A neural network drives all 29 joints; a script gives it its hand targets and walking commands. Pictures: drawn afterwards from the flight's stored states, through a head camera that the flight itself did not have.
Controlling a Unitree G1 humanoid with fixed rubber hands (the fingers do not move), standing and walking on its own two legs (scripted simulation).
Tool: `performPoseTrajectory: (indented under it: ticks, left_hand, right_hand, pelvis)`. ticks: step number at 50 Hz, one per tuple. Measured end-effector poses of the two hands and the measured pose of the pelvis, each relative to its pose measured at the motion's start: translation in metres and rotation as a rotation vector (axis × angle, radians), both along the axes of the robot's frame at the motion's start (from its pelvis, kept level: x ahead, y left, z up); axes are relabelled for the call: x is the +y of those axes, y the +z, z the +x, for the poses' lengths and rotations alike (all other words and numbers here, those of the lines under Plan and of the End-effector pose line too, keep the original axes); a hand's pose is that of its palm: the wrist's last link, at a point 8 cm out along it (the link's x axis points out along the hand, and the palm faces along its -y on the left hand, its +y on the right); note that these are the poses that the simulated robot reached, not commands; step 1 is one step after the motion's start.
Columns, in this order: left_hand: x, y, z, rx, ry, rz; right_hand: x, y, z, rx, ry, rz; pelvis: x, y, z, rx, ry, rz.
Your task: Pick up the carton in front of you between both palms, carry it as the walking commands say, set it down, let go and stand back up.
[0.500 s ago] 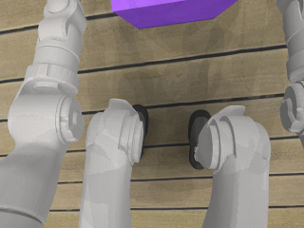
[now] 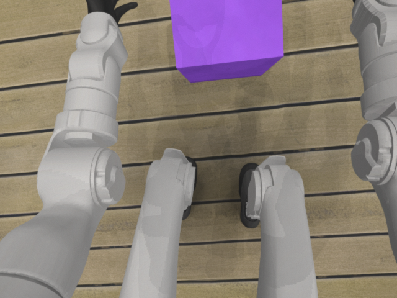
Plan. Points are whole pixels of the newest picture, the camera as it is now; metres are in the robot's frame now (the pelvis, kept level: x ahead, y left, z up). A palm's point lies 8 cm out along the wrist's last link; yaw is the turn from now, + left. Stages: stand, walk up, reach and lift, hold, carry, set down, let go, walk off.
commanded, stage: set down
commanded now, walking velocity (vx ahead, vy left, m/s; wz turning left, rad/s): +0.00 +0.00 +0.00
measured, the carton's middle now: (223, 30) +0.59 +0.01 -0.34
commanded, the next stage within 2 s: let go in 0.52 s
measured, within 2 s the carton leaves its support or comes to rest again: neither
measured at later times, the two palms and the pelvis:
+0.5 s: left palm out of the picture +0.53 +0.20 +0.04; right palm out of the picture +0.58 -0.20 +0.05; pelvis +0.02 -0.01 +0.14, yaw +0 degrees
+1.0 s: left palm out of the picture +0.42 +0.23 +0.15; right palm out of the picture +0.44 -0.22 +0.15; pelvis +0.08 +0.01 +0.25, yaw -2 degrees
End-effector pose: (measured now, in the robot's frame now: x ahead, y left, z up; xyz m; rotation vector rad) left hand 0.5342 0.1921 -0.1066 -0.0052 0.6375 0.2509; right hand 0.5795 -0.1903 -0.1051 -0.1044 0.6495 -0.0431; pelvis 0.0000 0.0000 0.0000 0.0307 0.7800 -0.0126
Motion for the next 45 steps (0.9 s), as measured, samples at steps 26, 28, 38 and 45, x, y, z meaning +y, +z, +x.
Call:
performPoseTrajectory:
  ticks: [26,28,38,45]
  left_hand:
    - [0.004,0.157,-0.003,-0.009,-0.012,0.008]
    - [0.004,0.166,-0.004,-0.006,-0.019,0.012]
    - [0.006,0.198,-0.035,0.070,-0.158,0.078]
    - [0.023,0.230,-0.082,0.131,-0.226,0.102]
  right_hand:
    - [-0.012,0.157,-0.001,-0.003,0.015,0.008]
    - [-0.012,0.166,-0.002,0.001,0.015,0.006]
    - [-0.020,0.198,-0.049,0.051,-0.028,-0.078]
    - [-0.026,0.225,-0.107,0.084,-0.054,-0.083]
  pelvis:
    - [-0.006,0.145,0.023,0.037,-0.007,-0.002]
    - [-0.006,0.156,0.025,0.034,-0.007,-0.004]
    - [-0.003,0.205,0.046,-0.017,-0.013,-0.018]
    - [0.003,0.237,0.067,-0.120,-0.016,-0.030]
